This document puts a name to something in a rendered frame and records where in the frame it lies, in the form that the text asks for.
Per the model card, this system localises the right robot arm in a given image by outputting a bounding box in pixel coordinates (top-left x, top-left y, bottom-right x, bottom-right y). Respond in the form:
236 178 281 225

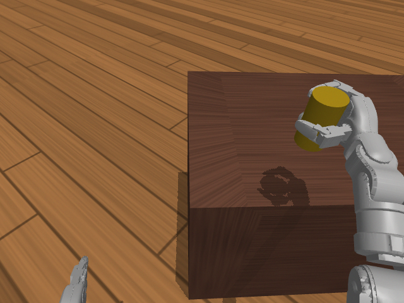
343 133 404 303

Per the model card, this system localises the left robot hand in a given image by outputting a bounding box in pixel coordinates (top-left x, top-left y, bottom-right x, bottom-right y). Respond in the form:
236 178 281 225
59 256 88 303

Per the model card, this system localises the can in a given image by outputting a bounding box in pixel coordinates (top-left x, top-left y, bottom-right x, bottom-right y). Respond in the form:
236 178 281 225
294 86 350 152

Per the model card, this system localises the right robot hand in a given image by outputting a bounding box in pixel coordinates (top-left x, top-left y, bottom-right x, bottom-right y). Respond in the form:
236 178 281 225
295 80 378 149

